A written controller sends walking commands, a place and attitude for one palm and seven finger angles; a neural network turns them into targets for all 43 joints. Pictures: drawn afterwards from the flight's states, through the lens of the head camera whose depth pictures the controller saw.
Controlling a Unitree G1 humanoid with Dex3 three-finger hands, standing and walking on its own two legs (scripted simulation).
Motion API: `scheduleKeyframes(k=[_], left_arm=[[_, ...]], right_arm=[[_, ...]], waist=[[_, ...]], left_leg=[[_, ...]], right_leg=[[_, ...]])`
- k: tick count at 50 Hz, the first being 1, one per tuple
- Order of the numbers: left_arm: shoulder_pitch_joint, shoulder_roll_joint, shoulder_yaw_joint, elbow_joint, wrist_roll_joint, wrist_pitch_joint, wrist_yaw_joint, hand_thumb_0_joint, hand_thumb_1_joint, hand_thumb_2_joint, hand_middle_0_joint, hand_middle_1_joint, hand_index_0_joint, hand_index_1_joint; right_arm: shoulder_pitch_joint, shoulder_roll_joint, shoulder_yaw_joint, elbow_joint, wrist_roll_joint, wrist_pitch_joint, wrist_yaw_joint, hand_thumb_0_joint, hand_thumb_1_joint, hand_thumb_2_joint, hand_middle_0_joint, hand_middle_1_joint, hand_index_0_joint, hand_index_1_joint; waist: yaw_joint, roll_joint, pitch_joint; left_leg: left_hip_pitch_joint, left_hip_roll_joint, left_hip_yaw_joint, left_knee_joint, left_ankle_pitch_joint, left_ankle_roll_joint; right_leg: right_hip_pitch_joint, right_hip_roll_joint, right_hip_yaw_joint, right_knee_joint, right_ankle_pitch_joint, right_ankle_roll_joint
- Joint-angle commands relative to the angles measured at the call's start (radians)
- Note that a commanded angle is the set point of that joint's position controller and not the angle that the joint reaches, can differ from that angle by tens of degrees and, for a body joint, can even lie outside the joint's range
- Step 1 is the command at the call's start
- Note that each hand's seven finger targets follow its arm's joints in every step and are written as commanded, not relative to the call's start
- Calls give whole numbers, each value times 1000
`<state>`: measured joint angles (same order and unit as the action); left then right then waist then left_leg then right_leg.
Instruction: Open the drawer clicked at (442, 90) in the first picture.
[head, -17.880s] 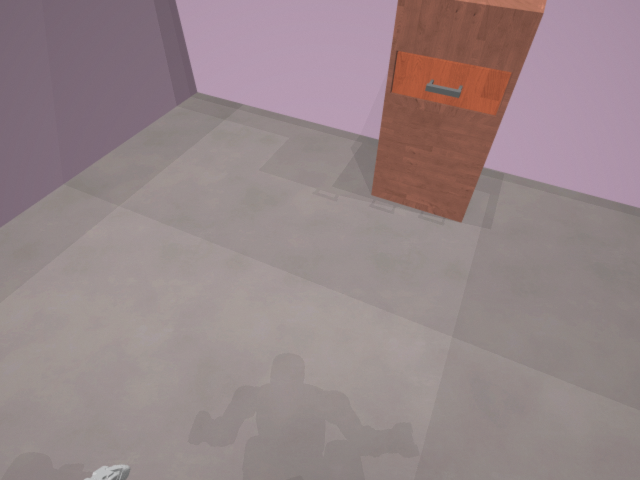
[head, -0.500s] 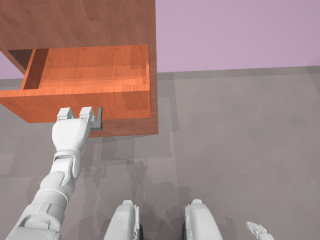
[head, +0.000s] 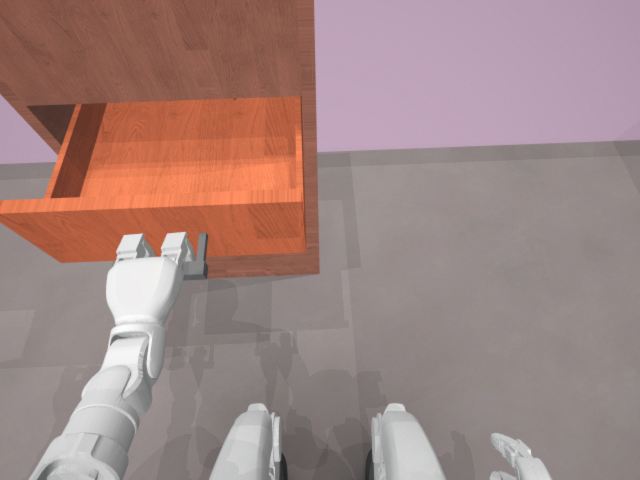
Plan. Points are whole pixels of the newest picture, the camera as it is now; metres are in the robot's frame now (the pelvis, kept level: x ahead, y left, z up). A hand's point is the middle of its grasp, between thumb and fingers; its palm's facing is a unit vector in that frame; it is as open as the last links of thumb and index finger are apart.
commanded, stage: pull the drawer open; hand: left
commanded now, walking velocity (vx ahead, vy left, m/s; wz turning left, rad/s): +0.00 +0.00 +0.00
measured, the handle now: (164, 257) +0.40 +0.23 -0.04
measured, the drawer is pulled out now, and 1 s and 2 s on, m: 0.18 0.22 0.28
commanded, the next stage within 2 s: none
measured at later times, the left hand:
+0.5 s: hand (161, 311) +0.33 +0.23 -0.07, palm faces -0.02 -0.04 -1.00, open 5.1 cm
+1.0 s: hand (159, 328) +0.31 +0.23 -0.07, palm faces -0.03 -0.03 -1.00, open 5.1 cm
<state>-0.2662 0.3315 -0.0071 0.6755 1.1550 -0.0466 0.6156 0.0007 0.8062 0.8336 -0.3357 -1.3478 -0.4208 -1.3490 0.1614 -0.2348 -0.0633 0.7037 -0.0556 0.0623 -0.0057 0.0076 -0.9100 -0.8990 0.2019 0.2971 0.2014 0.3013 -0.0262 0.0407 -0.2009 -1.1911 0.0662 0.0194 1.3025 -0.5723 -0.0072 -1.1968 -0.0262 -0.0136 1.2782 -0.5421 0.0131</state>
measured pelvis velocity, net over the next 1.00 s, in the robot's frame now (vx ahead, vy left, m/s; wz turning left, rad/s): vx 0.00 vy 0.00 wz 0.00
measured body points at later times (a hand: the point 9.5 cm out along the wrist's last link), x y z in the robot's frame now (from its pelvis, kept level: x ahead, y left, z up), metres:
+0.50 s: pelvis +0.00 +0.00 +0.00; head +0.13 -0.01 +0.43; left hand +0.33 +0.23 -0.01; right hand +0.14 -0.26 -0.14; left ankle +0.01 +0.12 -0.61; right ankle +0.03 -0.13 -0.61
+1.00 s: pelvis +0.00 +0.00 +0.00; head +0.12 -0.01 +0.44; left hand +0.30 +0.23 -0.01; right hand +0.15 -0.25 -0.13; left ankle +0.01 +0.12 -0.61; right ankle +0.03 -0.13 -0.61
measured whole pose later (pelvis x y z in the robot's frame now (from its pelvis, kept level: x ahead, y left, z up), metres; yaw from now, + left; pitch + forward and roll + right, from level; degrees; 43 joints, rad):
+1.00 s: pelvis +0.00 +0.00 +0.00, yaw +0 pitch +25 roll -1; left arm -0.07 0.31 -0.03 0.51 1.16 -0.03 0.63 0.00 0.80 0.84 -0.33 -1.34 -0.42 -1.35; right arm 0.13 -0.23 -0.06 0.68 -0.06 0.05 -0.01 0.01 -0.91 -0.90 0.20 0.30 0.20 0.30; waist -0.01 0.03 -0.21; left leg -1.15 0.07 0.02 1.29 -0.58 -0.01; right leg -1.16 -0.02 -0.01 1.27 -0.55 0.01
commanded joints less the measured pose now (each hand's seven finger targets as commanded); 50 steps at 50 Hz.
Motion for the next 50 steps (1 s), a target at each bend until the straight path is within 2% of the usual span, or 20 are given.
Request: scheduleKeyframes(k=[1,3,5,8,15,17,20,23,26,27,28,30,31,34,37,39,43,45,46,50], left_arm=[[-24,187,97,-122,-28,28,34,0,900,900,-400,-1350,-400,-1350],[-20,173,80,-141,-21,26,33,0,900,900,-400,-1350,-400,-1350],[-15,145,63,-123,-23,26,35,0,900,900,-400,-1350,-400,-1350],[-15,177,86,-119,-21,20,33,0,900,900,-400,-1350,-400,-1350],[49,154,75,-160,-19,27,36,0,900,900,-400,-1350,-400,-1350],[74,171,93,-166,-20,29,35,0,900,900,-400,-1350,-400,-1350],[99,165,92,-173,-23,31,35,0,900,900,-400,-1350,-400,-1350],[105,158,86,-189,-21,32,39,0,900,900,-400,-1350,-400,-1350],[113,167,102,-194,-22,34,44,0,900,900,-400,-1350,-400,-1350],[135,159,93,-198,-18,36,44,0,900,900,-400,-1350,-400,-1350],[123,140,73,-207,-19,38,45,0,900,900,-400,-1350,-400,-1350],[136,148,83,-208,-18,42,49,0,900,900,-400,-1350,-400,-1350],[130,157,90,-219,-23,44,48,0,900,900,-400,-1350,-400,-1350],[152,138,74,-224,-23,47,48,0,900,900,-400,-1350,-400,-1350],[154,150,81,-245,-19,45,49,0,900,900,-400,-1350,-400,-1350],[172,122,61,-241,-21,48,50,0,900,900,-400,-1350,-400,-1350],[186,133,70,-247,-21,49,49,0,900,900,-400,-1350,-400,-1350],[199,132,72,-239,-22,51,49,0,900,900,-400,-1350,-400,-1350],[209,143,86,-248,-22,51,49,0,900,900,-400,-1350,-400,-1350],[231,115,62,-271,-21,50,53,0,900,900,-400,-1350,-400,-1350]], right_arm=[[53,-137,-49,-87,-4,-28,-15,0,-900,-900,200,300,200,300],[54,-132,-49,-91,-3,-29,-16,0,-900,-900,200,300,200,300],[50,-132,-48,-91,-2,-31,-17,0,-900,-900,200,300,200,300],[47,-134,-46,-87,-4,-34,-20,0,-900,-900,200,300,200,300],[39,-129,-48,-100,-3,-34,-18,0,-900,-900,200,300,200,300],[34,-132,-46,-105,-4,-31,-18,0,-900,-900,200,300,200,300],[34,-129,-46,-108,-3,-33,-19,0,-900,-900,200,300,200,300],[27,-129,-45,-111,-4,-34,-19,0,-900,-900,200,300,200,300],[23,-131,-46,-108,-6,-35,-20,0,-900,-900,200,300,200,300],[21,-130,-46,-114,-4,-34,-20,0,-900,-900,200,300,200,300],[20,-128,-46,-114,-4,-35,-18,0,-900,-900,200,300,200,300],[19,-128,-46,-113,-4,-36,-20,0,-900,-900,200,300,200,300],[17,-130,-46,-114,-5,-37,-18,0,-900,-900,200,300,200,300],[13,-126,-45,-117,-3,-37,-20,0,-900,-900,200,300,200,300],[3,-126,-42,-120,-4,-38,-21,0,-900,-900,200,300,200,300],[4,-124,-44,-122,-3,-41,-21,0,-900,-900,200,300,200,300],[1,-123,-43,-122,-4,-44,-21,0,-900,-900,200,300,200,300],[0,-122,-43,-121,-4,-45,-22,0,-900,-900,200,300,200,300],[-4,-126,-43,-124,-6,-44,-22,0,-900,-900,200,300,200,300],[-11,-119,-44,-129,-4,-48,-19,0,-900,-900,200,300,200,300]], waist=[[32,-45,-413],[32,-26,-414],[18,-55,-375],[25,-58,-374],[36,-41,-393],[44,-46,-390],[40,-66,-381],[43,-37,-369],[41,-60,-379],[48,-49,-369],[37,-50,-369],[40,-54,-365],[46,-30,-373],[38,-64,-367],[49,-32,-376],[40,-55,-361],[47,-41,-363],[43,-70,-353],[52,-55,-364],[47,-48,-352]], left_leg=[[287,-72,6,-154,365,30],[295,-73,9,-156,368,30],[282,-73,9,-157,344,31],[267,-75,8,-154,329,32],[287,-76,12,-153,357,30],[278,-77,12,-151,359,30],[271,-78,13,-151,352,31],[277,-77,12,-153,349,28],[282,-75,6,-150,359,29],[282,-76,9,-153,359,27],[284,-76,10,-153,347,28],[288,-76,10,-156,343,28],[291,-76,6,-157,358,27],[287,-76,8,-156,347,28],[293,-76,7,-159,343,27],[295,-76,6,-160,342,28],[292,-78,9,-158,339,28],[283,-78,9,-157,336,28],[287,-78,6,-157,344,27],[294,-78,10,-158,332,27]], right_leg=[[296,59,-25,-157,378,-52],[294,58,-27,-157,382,-52],[279,58,-29,-169,358,-49],[281,57,-25,-164,346,-50],[292,58,-25,-161,378,-52],[299,58,-23,-156,382,-52],[311,58,-19,-162,390,-50],[293,59,-25,-159,373,-53],[291,61,-28,-154,378,-53],[288,59,-27,-155,375,-53],[286,59,-27,-162,367,-52],[286,60,-28,-164,362,-52],[288,60,-29,-157,370,-55],[293,59,-26,-166,372,-50],[288,59,-26,-159,357,-53],[283,60,-30,-166,358,-52],[293,59,-26,-166,361,-53],[298,60,-24,-169,368,-52],[298,60,-25,-164,365,-54],[290,59,-23,-170,359,-53]])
